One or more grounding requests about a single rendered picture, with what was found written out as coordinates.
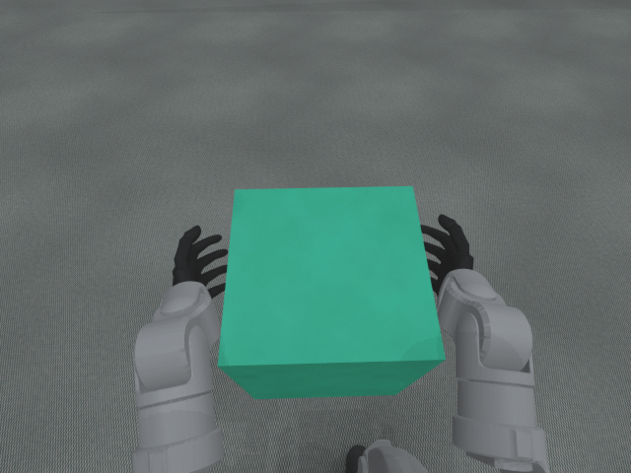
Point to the robot left forearm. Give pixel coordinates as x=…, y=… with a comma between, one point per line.
x=177, y=429

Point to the right robot shin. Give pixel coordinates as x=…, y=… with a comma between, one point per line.
x=377, y=443

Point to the carton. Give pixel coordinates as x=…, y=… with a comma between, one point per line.
x=328, y=293

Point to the robot left hand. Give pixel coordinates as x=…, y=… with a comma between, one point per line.
x=188, y=267

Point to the robot right hand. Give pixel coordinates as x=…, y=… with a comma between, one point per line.
x=455, y=254

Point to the right robot foot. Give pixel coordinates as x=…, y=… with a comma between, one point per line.
x=353, y=457

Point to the robot right forearm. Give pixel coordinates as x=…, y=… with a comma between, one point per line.
x=495, y=421

